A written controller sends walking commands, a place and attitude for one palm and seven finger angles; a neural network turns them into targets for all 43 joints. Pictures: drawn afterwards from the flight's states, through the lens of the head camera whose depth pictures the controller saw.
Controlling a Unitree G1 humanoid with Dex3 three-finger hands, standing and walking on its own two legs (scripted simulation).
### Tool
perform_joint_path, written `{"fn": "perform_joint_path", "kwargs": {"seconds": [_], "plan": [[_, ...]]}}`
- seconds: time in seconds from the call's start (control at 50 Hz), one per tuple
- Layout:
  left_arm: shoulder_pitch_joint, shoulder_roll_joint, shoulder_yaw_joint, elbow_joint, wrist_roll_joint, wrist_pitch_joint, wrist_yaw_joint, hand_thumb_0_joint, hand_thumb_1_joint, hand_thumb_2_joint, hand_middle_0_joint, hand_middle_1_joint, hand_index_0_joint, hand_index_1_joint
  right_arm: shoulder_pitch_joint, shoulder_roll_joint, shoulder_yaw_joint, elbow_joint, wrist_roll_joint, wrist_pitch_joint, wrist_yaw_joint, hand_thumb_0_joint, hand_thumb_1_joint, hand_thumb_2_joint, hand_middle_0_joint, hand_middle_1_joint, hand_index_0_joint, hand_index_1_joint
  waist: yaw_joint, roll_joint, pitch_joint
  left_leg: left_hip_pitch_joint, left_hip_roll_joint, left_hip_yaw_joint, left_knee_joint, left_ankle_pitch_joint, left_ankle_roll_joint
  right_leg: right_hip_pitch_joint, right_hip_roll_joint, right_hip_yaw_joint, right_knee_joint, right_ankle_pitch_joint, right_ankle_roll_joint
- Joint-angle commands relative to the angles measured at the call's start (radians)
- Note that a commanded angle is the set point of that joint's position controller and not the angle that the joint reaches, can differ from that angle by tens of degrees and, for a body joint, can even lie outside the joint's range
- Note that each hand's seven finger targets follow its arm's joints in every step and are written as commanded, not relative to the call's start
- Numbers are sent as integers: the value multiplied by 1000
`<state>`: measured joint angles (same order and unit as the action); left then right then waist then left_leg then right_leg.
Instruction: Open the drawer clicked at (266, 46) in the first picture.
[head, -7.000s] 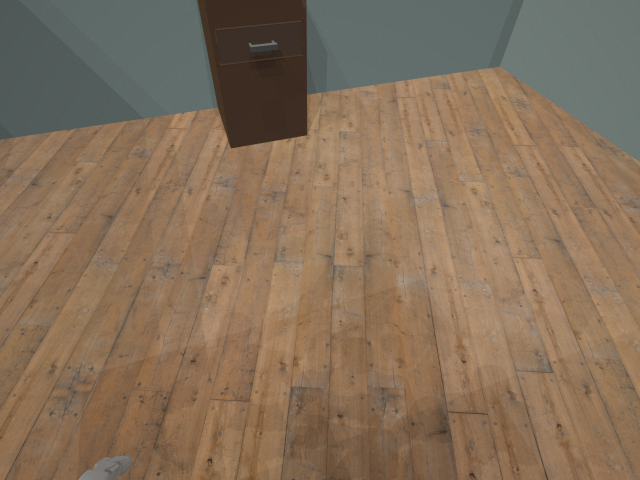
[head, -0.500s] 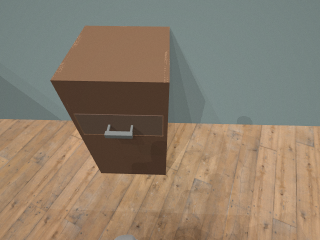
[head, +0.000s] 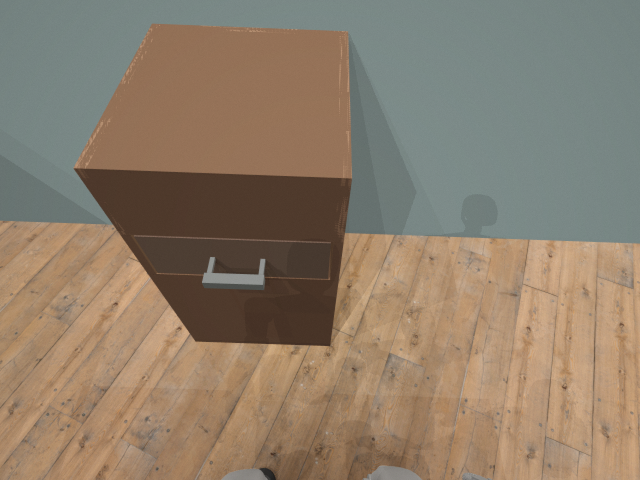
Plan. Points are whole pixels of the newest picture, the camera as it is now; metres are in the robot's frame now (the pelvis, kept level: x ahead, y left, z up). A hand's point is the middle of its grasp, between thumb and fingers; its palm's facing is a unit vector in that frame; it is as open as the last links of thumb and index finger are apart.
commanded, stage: come to a stop and stand still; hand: left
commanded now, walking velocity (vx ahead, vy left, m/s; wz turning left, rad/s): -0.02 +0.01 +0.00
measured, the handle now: (235, 272) +0.50 +0.21 -0.24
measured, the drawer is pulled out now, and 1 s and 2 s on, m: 0.00 0.00 0.00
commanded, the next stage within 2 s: look again from close up in 1.08 s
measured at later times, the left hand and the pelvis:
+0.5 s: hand out of the picture +0.02 +0.13 -0.15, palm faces +0.10 -0.96 -0.28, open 7.3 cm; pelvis -0.02 -0.06 +0.01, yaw +3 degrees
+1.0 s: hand out of the picture -0.03 +0.16 -0.18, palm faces +0.07 -0.98 -0.18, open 7.3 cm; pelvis -0.01 -0.01 +0.00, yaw +2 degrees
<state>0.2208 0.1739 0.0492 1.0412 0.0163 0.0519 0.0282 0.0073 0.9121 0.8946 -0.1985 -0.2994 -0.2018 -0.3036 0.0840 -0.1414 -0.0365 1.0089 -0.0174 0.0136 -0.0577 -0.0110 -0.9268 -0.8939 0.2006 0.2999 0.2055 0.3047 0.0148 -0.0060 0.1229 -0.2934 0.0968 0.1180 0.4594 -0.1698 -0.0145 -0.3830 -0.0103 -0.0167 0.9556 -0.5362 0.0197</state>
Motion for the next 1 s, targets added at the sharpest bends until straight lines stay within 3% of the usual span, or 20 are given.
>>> {"fn": "perform_joint_path", "kwargs": {"seconds": [0.0,0.06,0.08,0.1,0.12,0.14,0.18,0.24,0.4,0.5,0.58,0.6,0.62,0.64,0.68,0.7,0.72,0.76,0.84,0.98], "plan": [[91,53,30,-69,-3,-4,-7,0,900,900,-200,-300,-200,-300,81,-231,-69,-33,-9,8,-1,0,-900,-900,200,300,200,300,-14,177,-255,215,241,-140,-48,614,167,13,-30,3,-89,67,2],[157,61,31,-53,-1,-20,-8,0,900,900,-200,-300,-200,-300,34,-216,-69,-45,-7,16,19,0,-900,-900,200,300,200,300,25,195,-245,78,172,-118,4,252,104,201,-27,-45,-397,281,-1],[179,96,33,-46,7,-30,-6,0,900,900,-200,-300,-200,-300,47,-178,-61,-46,1,19,28,0,-900,-900,200,300,200,300,35,76,-227,8,95,-86,70,43,54,258,-46,-20,-529,380,2],[144,170,34,-52,18,-45,1,0,900,900,-200,-300,-200,-300,73,-101,-47,-55,8,23,37,0,-900,-900,200,300,200,300,22,-162,-177,-100,-25,-30,206,-244,-5,233,-217,192,-649,406,-41],[88,227,35,-82,18,-45,2,0,900,900,-200,-300,-200,-300,50,-84,-39,-82,9,32,44,0,-900,-900,200,300,200,300,26,-286,-117,-118,-63,-80,322,-390,-11,99,-355,339,-725,384,-123],[49,234,31,-101,15,-41,1,0,900,900,-200,-300,-200,-300,51,-107,-44,-76,5,41,50,0,-900,-900,200,300,200,300,23,-203,-99,-83,-49,-138,399,-382,-3,3,-368,324,-765,178,-168],[-31,211,39,-113,15,-41,6,0,900,900,-200,-300,-200,-300,66,-122,-46,-55,-1,49,55,0,-900,-900,200,300,200,300,-2,-232,-14,-129,-43,-162,481,-278,6,-36,-321,338,-793,51,-141],[-35,188,33,-120,8,-53,4,0,900,900,-200,-300,-200,-300,145,-145,-44,-12,-2,33,61,0,-900,-900,200,300,200,300,-10,-161,-11,-170,-54,-151,513,-171,-10,94,-278,221,-727,304,-134],[104,196,47,-74,9,-61,17,0,900,900,-200,-300,-200,-300,113,-136,-32,-42,2,26,51,0,-900,-900,200,300,200,300,56,-120,-138,-197,-65,-142,404,-245,-41,375,-337,218,-635,706,-200],[79,201,44,-63,16,-54,14,0,900,900,-200,-300,-200,-300,133,-117,-23,-41,11,19,49,0,-900,-900,200,300,200,300,44,-182,-155,-66,-76,-115,235,-268,-25,308,-316,201,-636,683,-197],[11,178,34,-48,4,-46,9,0,900,900,-200,-300,-200,-300,239,-102,-14,9,13,2,43,0,-900,-900,200,300,200,300,-23,-174,-161,188,-89,-72,-61,-38,-13,149,-214,123,-580,478,-109],[11,147,26,-48,-2,-42,8,0,900,900,-200,-300,-200,-300,259,-129,-13,17,11,-9,40,0,-900,-900,200,300,200,300,-29,-84,-171,248,-43,-106,-114,1,-1,106,-163,84,-523,396,-78],[36,102,14,-48,-7,-37,3,0,900,900,-200,-300,-200,-300,246,-181,-19,10,3,-16,37,0,-900,-900,200,300,200,300,-15,90,-162,231,85,-256,-148,66,42,51,-86,20,-451,273,-38],[43,68,6,-43,-6,-35,2,0,900,900,-200,-300,-200,-300,201,-215,-22,-7,1,-12,33,0,-900,-900,200,300,200,300,2,176,-123,129,174,-323,-208,48,97,72,-57,-43,-415,184,-11],[45,51,-4,-27,1,-36,-5,0,900,900,-200,-300,-200,-300,134,-201,-12,-14,-3,-10,26,0,-900,-900,200,300,200,300,24,116,-43,-1,145,-284,-240,-49,108,110,-54,-37,-388,215,-12],[40,55,-7,-3,5,-31,-5,0,900,900,-200,-300,-200,-300,127,-177,-5,-1,0,-15,22,0,-900,-900,200,300,200,300,17,199,-33,17,113,-256,-248,-6,98,125,-61,-38,-393,233,-8],[49,66,-9,12,3,-33,-5,0,900,900,-200,-300,-200,-300,129,-161,2,7,2,-16,19,0,-900,-900,200,300,200,300,19,214,-29,41,89,-230,-218,83,92,134,-60,-27,-413,263,-11],[91,77,-14,40,0,-42,-6,0,900,900,-200,-300,-200,-300,141,-145,7,18,6,-21,15,0,-900,-900,200,300,200,300,24,158,-69,89,49,-182,-145,171,72,179,-70,-2,-505,375,-14],[86,90,-21,66,-2,-51,-2,0,900,900,-200,-300,-200,-300,186,-139,8,38,12,-25,18,0,-900,-900,200,300,200,300,-2,-2,-88,128,16,-153,-106,126,36,205,-98,31,-558,500,-17],[86,79,-25,77,-5,-53,4,0,900,900,-200,-300,-200,-300,227,-123,18,71,12,-34,16,0,-900,-900,200,300,200,300,-3,13,-79,128,17,-153,-129,144,31,234,-96,18,-567,485,-17]]}}
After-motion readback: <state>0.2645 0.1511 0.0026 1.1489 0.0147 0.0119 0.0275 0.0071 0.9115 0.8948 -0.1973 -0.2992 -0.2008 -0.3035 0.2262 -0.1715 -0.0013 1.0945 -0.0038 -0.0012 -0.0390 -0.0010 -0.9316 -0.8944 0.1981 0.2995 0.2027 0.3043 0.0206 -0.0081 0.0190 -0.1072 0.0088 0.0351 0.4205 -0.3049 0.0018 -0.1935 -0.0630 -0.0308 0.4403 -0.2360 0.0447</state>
